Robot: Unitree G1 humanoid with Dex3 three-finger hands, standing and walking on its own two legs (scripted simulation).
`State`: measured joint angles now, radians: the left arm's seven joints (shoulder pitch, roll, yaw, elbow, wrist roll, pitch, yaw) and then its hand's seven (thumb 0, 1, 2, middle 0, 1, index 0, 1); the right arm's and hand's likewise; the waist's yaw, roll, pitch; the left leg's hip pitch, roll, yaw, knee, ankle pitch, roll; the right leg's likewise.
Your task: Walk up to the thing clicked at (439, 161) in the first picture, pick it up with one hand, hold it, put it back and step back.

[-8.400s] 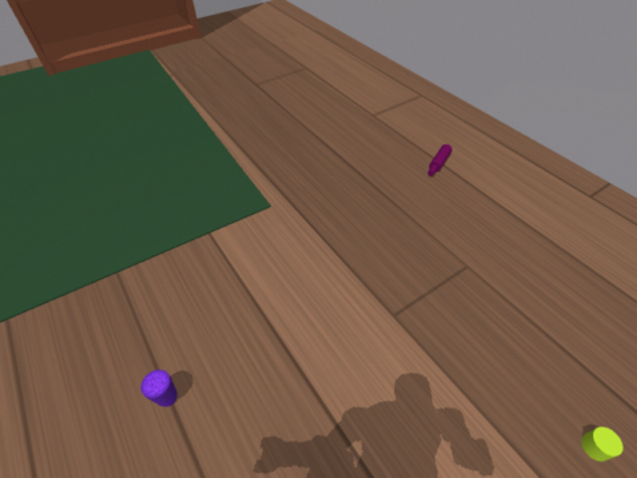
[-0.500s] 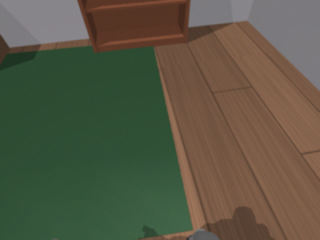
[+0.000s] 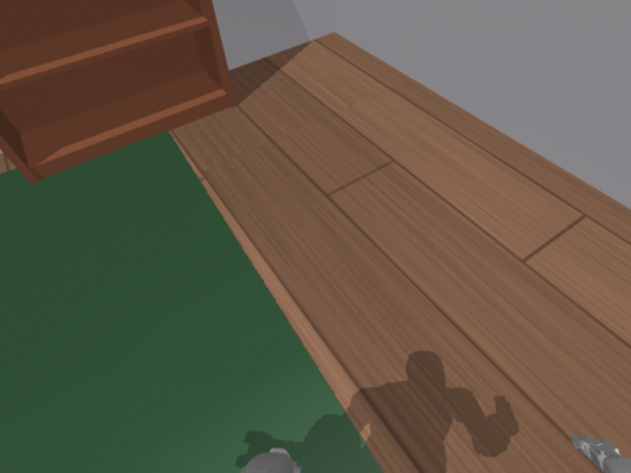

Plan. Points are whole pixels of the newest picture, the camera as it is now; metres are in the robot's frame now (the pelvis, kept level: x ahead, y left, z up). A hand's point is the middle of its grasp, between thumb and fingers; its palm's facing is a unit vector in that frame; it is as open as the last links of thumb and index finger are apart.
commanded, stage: walk up
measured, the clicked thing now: out of the picture +0.44 -0.99 -0.72
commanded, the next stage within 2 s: none
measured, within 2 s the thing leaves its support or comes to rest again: neither
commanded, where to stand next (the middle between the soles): +0.15 +0.01 m, yaw -47 degrees
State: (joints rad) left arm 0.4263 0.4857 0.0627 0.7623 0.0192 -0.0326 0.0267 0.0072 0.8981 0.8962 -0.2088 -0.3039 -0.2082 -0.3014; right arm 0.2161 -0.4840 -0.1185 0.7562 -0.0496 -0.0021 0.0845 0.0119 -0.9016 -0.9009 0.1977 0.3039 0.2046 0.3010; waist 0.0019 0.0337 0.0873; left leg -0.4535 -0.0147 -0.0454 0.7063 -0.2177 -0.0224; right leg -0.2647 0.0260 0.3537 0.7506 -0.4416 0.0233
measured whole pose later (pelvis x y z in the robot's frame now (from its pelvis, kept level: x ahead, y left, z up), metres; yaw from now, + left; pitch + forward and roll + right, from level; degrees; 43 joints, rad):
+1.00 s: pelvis +0.08 +0.08 +0.00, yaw -39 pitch -2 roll +0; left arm 0.25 0.47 0.11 0.79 0.02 0.08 -0.08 0.01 0.91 0.90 -0.20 -0.30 -0.20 -0.30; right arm 0.29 -0.49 -0.07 0.80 -0.04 -0.05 -0.03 0.01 -0.89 -0.90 0.21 0.31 0.21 0.30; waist 0.01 -0.03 0.13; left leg -0.37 0.21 0.11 0.79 -0.38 -0.04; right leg -0.39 -0.03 0.05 0.85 -0.47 0.00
